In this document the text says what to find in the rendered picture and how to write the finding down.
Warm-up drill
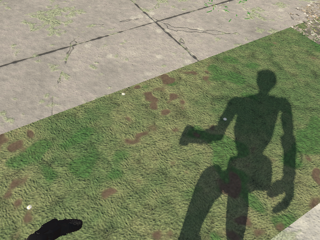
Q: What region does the left robot hand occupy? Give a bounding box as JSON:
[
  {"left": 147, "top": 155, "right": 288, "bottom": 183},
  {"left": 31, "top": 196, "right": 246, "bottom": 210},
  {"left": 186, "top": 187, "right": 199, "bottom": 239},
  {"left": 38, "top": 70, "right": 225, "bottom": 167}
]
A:
[{"left": 24, "top": 218, "right": 83, "bottom": 240}]

